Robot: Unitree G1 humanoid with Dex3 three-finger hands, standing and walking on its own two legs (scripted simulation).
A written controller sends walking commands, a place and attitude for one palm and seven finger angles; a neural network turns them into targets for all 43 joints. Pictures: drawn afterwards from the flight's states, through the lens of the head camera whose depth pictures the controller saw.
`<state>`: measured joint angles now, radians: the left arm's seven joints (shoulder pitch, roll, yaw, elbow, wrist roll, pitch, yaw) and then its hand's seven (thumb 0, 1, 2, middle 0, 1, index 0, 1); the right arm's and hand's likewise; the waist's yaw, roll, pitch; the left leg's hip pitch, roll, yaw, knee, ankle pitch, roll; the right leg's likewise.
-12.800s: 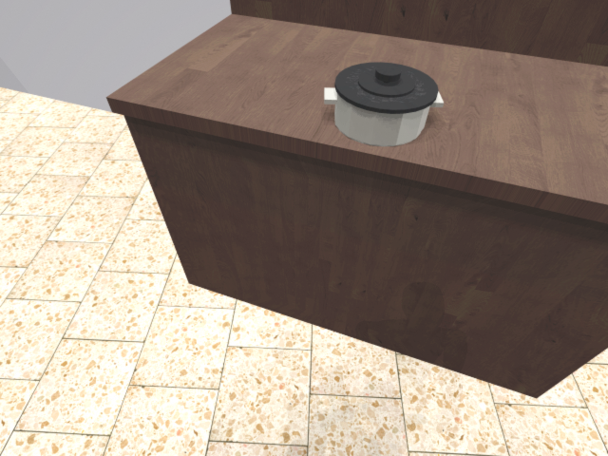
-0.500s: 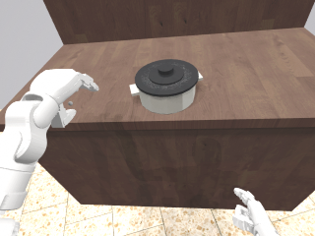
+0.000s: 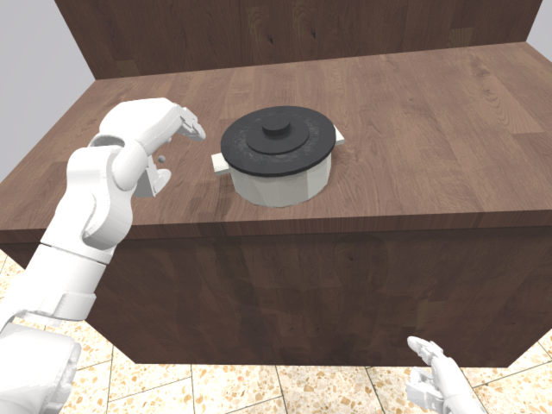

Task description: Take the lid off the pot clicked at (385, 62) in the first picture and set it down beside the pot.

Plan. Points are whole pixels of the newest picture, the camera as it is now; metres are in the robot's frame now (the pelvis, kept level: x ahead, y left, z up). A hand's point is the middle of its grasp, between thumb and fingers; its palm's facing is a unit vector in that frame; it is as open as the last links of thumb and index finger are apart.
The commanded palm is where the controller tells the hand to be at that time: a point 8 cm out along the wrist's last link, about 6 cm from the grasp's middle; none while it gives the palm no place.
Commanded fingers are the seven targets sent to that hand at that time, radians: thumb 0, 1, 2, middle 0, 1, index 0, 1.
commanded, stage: move the open hand above the knob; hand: left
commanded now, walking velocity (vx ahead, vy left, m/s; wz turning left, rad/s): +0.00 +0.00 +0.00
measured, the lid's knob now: (276, 125) +0.54 +0.06 +0.16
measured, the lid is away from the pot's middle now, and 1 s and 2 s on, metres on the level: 0.00 0.00 0.00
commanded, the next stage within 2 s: lower the open fingers around the knob in 1.80 s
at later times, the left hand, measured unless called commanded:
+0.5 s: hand (221, 124) +0.44 +0.12 +0.22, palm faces -0.07 -0.06 -1.00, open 9.8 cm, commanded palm +0.41 +0.13 +0.29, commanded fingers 0.00 -0.37 1.72 -0.89 -0.08 -0.89 -0.08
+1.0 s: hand (262, 100) +0.50 +0.07 +0.23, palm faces -0.18 -0.05 -0.98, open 9.8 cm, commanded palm +0.49 +0.08 +0.29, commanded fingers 0.00 -0.37 1.72 -0.89 -0.08 -0.89 -0.08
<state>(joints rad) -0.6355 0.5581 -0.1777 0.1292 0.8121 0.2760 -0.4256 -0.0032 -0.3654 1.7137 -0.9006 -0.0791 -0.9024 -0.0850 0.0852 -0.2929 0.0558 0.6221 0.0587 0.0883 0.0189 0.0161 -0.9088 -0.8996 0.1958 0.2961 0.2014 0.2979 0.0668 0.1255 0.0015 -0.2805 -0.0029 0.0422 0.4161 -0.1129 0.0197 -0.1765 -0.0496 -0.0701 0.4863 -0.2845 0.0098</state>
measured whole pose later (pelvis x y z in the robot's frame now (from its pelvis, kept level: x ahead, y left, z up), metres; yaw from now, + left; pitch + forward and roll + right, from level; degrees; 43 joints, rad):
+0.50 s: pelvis +0.03 -0.01 +0.00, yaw +0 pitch +1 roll +1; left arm -0.85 0.46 -0.30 0.29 0.82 0.36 -0.42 0.00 -0.36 1.71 -0.90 -0.08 -0.90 -0.09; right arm 0.08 -0.29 0.05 0.64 0.06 0.12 0.02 0.02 -0.91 -0.90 0.19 0.30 0.20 0.30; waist 0.04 0.11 -0.02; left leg -0.28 -0.01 0.05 0.42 -0.16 0.01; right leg -0.18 -0.05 -0.06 0.50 -0.33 0.00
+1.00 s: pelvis +0.04 +0.00 +0.00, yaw -1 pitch +3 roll +2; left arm -1.17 0.31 -0.37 0.71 0.85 0.43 -0.42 0.00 -0.36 1.71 -0.90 -0.08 -0.90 -0.08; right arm 0.14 -0.29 0.04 0.71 0.06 0.11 0.01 0.01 -0.91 -0.90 0.19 0.30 0.20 0.30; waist -0.01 0.09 -0.04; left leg -0.29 -0.01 0.06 0.40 -0.16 0.02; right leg -0.20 -0.06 -0.05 0.47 -0.33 0.01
